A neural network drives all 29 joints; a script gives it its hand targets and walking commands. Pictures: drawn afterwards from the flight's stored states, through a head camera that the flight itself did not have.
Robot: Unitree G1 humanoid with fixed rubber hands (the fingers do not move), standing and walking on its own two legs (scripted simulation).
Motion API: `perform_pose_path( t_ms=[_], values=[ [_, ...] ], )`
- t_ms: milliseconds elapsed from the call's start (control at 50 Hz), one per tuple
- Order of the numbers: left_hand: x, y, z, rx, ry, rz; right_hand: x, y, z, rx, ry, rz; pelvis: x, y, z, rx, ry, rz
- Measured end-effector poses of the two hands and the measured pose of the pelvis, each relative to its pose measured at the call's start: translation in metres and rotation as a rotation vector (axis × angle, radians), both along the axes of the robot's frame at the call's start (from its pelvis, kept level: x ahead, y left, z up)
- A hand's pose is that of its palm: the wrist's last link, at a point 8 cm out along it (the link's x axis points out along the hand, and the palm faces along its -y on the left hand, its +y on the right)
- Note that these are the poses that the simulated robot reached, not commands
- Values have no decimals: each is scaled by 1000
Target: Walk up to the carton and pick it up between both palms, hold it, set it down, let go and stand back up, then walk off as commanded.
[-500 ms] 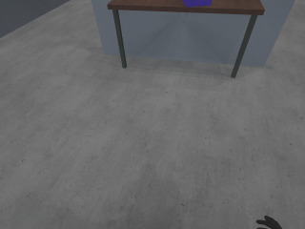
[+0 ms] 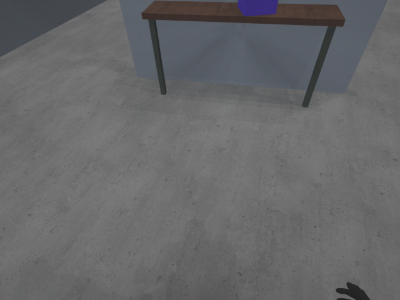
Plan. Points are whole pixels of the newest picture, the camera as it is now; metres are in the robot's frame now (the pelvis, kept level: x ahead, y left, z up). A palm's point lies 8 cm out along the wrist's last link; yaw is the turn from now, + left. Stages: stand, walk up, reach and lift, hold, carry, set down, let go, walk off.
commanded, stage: stand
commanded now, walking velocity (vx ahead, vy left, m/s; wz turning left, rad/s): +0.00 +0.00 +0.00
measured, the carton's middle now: out of the picture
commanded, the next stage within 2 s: none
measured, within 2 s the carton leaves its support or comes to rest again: neither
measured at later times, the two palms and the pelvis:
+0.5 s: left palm out of the picture +0.07 +0.30 -0.10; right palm out of the picture +0.14 -0.29 -0.09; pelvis +0.00 +0.00 +0.00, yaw +0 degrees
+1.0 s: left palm out of the picture +0.07 +0.30 -0.10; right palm out of the picture +0.14 -0.28 -0.09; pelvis +0.00 +0.00 +0.00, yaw +0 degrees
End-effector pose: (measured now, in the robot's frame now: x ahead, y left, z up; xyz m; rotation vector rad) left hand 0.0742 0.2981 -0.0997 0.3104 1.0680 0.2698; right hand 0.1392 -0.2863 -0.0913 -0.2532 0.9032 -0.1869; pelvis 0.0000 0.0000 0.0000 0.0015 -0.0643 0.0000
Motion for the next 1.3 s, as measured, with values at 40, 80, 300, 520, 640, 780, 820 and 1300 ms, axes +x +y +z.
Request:
perform_pose_path(
  t_ms=[40, 80, 300, 520, 640, 780, 820, 1300],
  values=[
    [0, 0, 0, 0, 0, 0, 0, 0, 0, 0, -1, 0, 0, 0, 0, 0, 2, 0],
    [0, 0, 1, 0, 0, 0, 1, 0, 1, 0, -3, 0, 0, 0, 1, 0, 3, 0],
    [0, 0, 2, -1, -2, 1, 2, 0, 2, 2, -12, 0, 0, 0, 1, 1, 5, 0],
    [-1, 1, 2, -1, -1, 2, 2, 1, 3, 3, -12, 1, 0, 0, 2, 0, 8, 0],
    [-1, 1, 2, -2, 2, 2, 2, 1, 3, 2, -11, 1, 0, 1, 2, -1, 9, 0],
    [0, 2, 3, -2, -2, 2, 2, 2, 4, 2, -15, 2, 0, 2, 2, -2, 10, 0],
    [0, 2, 3, -2, -4, 2, 3, 2, 4, 2, -17, 1, 0, 2, 2, -2, 10, 0],
    [-2, 3, 3, -3, -4, 5, 2, 3, 6, 1, -24, 1, -1, 2, 3, -3, 10, 0]
  ],
)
